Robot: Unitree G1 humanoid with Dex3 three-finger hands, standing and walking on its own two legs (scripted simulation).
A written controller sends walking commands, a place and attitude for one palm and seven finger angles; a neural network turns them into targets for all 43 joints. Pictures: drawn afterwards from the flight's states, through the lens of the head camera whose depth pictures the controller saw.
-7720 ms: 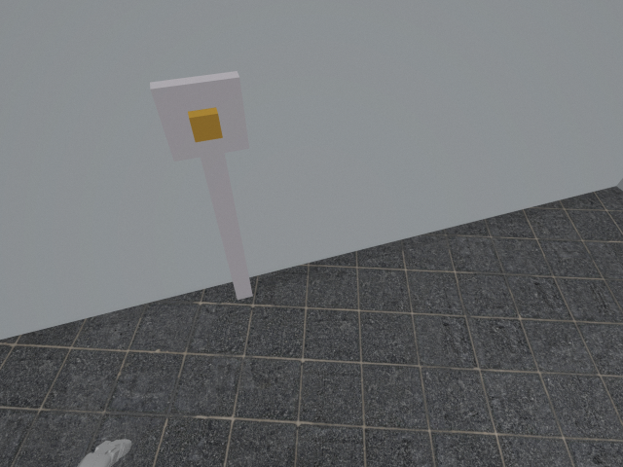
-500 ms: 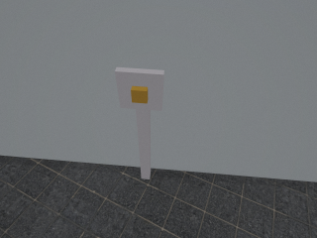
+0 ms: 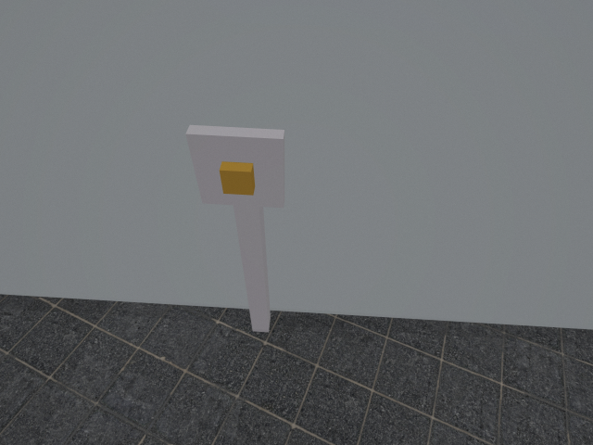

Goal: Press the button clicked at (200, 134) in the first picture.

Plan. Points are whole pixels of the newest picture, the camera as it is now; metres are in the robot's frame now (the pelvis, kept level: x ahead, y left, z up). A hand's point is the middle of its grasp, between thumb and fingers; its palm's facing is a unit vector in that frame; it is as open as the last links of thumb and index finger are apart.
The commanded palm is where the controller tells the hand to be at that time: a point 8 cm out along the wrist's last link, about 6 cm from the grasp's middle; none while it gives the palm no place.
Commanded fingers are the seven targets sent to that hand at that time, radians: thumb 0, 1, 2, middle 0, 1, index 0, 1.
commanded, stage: look again from close up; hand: left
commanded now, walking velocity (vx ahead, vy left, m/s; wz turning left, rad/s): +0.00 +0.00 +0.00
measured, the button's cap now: (238, 177) +0.59 +0.15 +0.00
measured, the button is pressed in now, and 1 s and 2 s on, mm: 0 0 0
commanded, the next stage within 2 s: shuffle to correct the standing spot in 0.12 s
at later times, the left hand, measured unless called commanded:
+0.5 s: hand out of the picture +0.03 +0.16 -0.18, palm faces +0.00 -0.99 -0.16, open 7.4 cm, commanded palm none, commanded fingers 0.00 0.90 0.90 -0.20 -0.30 -0.20 -0.30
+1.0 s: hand out of the picture +0.09 +0.16 -0.18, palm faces +0.05 -0.98 -0.19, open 7.3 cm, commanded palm none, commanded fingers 0.00 0.90 0.90 -0.20 -0.30 -0.20 -0.30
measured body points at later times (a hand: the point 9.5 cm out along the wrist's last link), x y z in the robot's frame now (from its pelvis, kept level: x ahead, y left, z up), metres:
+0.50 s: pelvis +0.05 -0.01 +0.00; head +0.04 +0.00 +0.45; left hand +0.04 +0.22 -0.17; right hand +0.04 -0.23 -0.16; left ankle +0.01 +0.09 -0.74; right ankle +0.04 -0.12 -0.74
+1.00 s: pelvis +0.08 -0.01 +0.00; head +0.10 +0.01 +0.44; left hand +0.08 +0.21 -0.17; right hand +0.12 -0.24 -0.16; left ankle +0.04 +0.08 -0.74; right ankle +0.04 -0.12 -0.74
